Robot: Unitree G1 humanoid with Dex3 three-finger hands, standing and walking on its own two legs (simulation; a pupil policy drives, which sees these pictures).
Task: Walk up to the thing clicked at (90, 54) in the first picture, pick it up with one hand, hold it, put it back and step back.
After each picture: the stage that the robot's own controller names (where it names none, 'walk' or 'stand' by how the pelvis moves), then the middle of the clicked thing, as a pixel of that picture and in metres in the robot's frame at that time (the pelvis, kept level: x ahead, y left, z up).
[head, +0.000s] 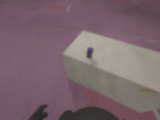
stand; (89, 53) +0.69 +0.02 -0.12
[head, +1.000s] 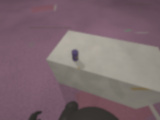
walk; (75, 55) +0.58 +0.19 -0.10
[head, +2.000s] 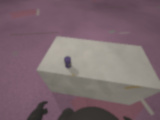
stand; (67, 62) +0.51 +0.22 -0.11
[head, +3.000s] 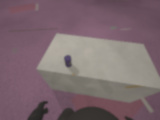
stand; (68, 61) +0.51 +0.21 -0.12
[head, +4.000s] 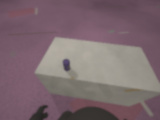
stand; (66, 65) +0.48 +0.22 -0.12
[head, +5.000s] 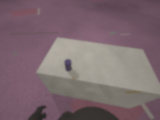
stand; (68, 65) +0.49 +0.20 -0.13
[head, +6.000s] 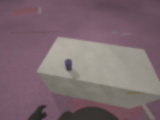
stand; (68, 65) +0.49 +0.20 -0.13
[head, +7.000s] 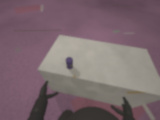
rise first; (69, 63) +0.50 +0.20 -0.12
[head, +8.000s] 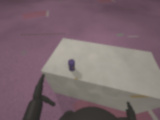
go down; (71, 65) +0.49 +0.20 -0.12
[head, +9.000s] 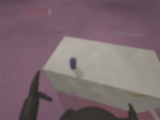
go down; (73, 63) +0.50 +0.19 -0.12
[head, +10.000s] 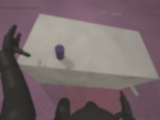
go down; (59, 52) +0.49 +0.19 -0.05
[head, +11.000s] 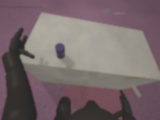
close in; (60, 51) +0.49 +0.19 -0.04
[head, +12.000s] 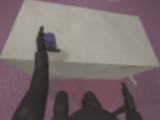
close; (50, 42) +0.52 +0.20 +0.00
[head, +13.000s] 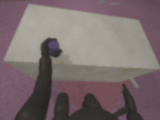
lift; (54, 49) +0.48 +0.18 -0.01
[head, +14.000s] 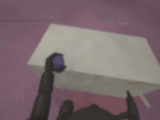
lift; (59, 64) +0.36 +0.19 +0.04
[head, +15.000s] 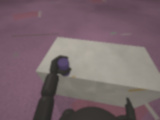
hold; (64, 67) +0.33 +0.17 +0.09
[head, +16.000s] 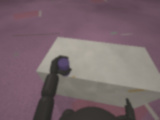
hold; (64, 67) +0.32 +0.17 +0.09
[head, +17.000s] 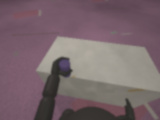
hold; (65, 68) +0.32 +0.16 +0.08
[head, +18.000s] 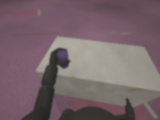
crouch; (63, 59) +0.37 +0.18 +0.11
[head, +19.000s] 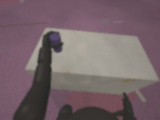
lower; (56, 43) +0.49 +0.20 +0.11
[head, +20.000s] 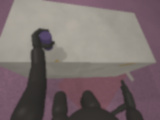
lower; (47, 41) +0.52 +0.20 +0.00
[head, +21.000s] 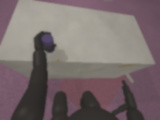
lower; (48, 44) +0.51 +0.20 +0.00
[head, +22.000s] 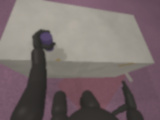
lower; (47, 42) +0.52 +0.20 +0.00
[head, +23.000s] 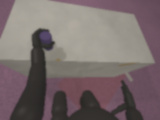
lower; (47, 41) +0.52 +0.20 +0.00
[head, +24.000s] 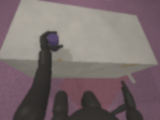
open; (53, 43) +0.52 +0.17 +0.00
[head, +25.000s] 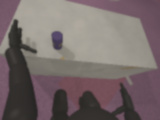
rise; (57, 41) +0.51 +0.17 +0.00
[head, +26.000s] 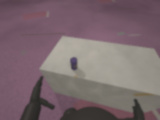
sink last; (74, 63) +0.49 +0.17 -0.07
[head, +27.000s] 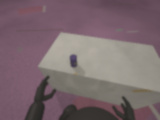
stand; (73, 61) +0.50 +0.17 -0.06
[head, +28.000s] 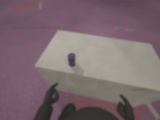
stand; (71, 60) +0.49 +0.17 -0.05
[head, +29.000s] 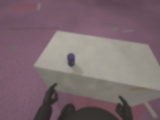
stand; (71, 60) +0.50 +0.17 -0.05
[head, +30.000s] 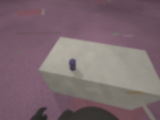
stand; (72, 65) +0.50 +0.17 -0.12
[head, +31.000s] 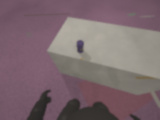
walk; (80, 46) +0.61 +0.13 -0.10
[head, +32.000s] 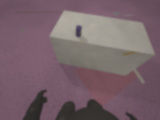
walk; (78, 31) +0.86 +0.16 -0.10
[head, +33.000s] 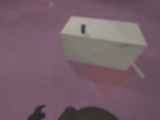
stand; (83, 29) +1.12 +0.18 -0.10
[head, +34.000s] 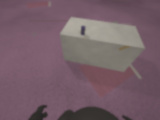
stand; (82, 30) +1.11 +0.16 -0.12
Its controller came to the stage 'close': yes
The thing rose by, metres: 0.21
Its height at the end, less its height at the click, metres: +0.00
